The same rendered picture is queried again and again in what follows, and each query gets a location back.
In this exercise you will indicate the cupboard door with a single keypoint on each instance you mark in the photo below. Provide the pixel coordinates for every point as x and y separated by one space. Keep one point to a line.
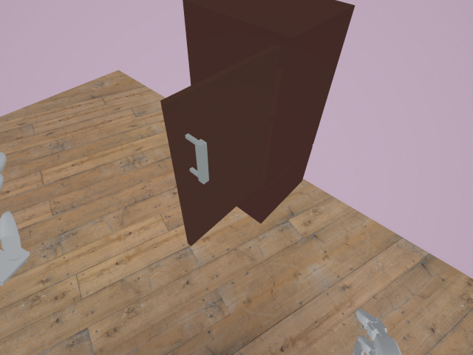
230 111

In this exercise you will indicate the left robot hand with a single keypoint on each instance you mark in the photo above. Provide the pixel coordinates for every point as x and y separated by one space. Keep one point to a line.
13 256

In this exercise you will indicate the right robot hand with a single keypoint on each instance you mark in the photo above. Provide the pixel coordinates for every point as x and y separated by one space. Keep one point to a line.
383 343

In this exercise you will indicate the handle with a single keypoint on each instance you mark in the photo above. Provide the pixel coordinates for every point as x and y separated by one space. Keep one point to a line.
202 159

